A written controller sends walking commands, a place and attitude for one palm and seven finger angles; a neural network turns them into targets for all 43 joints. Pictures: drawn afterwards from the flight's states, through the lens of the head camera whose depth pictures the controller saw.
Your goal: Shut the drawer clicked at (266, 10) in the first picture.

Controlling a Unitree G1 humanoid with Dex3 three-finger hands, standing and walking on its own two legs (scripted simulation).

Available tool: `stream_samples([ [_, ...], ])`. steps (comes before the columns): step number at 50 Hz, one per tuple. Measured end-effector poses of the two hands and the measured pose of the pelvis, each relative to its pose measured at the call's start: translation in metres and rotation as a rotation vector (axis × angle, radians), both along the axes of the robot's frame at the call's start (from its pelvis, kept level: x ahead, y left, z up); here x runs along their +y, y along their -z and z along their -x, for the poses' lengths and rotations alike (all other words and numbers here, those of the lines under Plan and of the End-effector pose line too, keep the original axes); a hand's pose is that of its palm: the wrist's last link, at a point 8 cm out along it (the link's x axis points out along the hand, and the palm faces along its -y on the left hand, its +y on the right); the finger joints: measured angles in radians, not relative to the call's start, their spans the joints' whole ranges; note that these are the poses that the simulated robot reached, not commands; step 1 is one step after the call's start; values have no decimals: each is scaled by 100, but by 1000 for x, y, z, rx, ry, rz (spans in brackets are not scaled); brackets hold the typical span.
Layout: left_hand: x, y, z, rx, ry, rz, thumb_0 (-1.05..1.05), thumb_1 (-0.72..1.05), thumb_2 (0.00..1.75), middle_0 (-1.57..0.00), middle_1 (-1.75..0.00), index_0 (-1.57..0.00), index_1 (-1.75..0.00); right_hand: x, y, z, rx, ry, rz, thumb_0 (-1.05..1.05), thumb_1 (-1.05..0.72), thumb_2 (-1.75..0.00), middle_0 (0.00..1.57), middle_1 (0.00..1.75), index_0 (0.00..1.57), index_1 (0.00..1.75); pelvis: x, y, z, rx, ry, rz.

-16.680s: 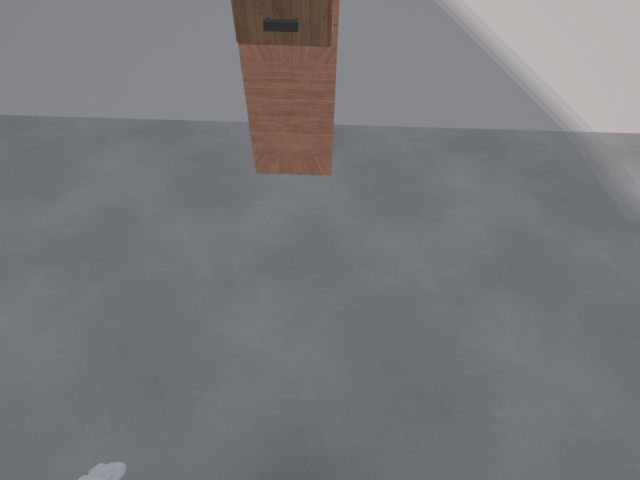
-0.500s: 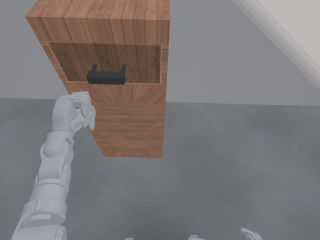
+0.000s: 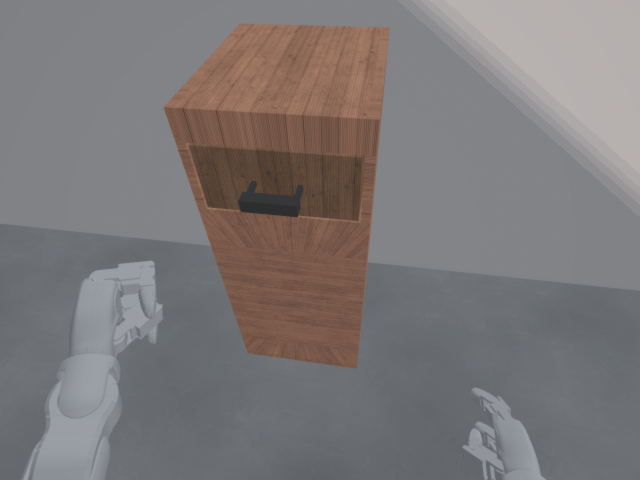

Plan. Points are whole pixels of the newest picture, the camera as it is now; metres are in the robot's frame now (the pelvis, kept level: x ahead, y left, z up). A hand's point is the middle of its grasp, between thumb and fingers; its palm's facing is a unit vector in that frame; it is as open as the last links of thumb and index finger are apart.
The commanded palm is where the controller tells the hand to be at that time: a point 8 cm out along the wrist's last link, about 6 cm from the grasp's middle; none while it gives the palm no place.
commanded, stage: draw the hand back to the body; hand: left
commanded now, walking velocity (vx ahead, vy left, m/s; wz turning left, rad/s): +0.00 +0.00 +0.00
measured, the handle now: (273, 196) +0.61 +0.17 -0.01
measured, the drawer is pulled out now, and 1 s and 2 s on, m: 0.00 0.00 0.00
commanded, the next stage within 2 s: step back with the hand held close in 0.52 s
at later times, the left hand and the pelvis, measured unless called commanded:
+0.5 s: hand (66, 364) +0.17 +0.25 +0.16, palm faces +0.44 -0.80 -0.41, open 3.3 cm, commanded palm +0.12 +0.28 +0.17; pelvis +0.00 +0.00 +0.00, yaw +0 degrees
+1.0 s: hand (49, 375) +0.16 +0.26 +0.16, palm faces +0.32 -0.79 -0.52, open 3.2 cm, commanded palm +0.10 +0.30 +0.17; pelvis -0.03 +0.02 +0.00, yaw +0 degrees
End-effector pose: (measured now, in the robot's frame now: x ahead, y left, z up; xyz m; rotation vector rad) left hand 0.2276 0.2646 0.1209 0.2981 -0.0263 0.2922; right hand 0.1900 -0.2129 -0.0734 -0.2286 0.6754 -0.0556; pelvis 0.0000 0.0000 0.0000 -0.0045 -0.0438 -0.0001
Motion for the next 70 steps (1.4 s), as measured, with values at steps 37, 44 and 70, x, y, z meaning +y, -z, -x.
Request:
stream_samples([
  [37, 22, -57, 94, -131, -79, -211, 2, 89, 90, -140, -160, -140, -160, 1, -2, 23, -23, 3, 5, 1, -90, -90, 20, 30, 20, 30, 5, -3, 11, -17, -2, 14],
  [44, 26, -59, 94, -94, -13, -267, 2, 89, 90, -140, -160, -140, -160, -5, 3, 37, 38, 70, 26, 1, -90, -90, 20, 30, 20, 30, 16, -2, 20, 43, 1, 7],
  [70, 33, -56, 170, -220, -8, -301, 1, 89, 90, -141, -160, -140, -160, -2, 8, 114, 24, 91, 68, 1, -90, -90, 20, 30, 20, 30, 23, 15, 91, 42, -3, 21],
])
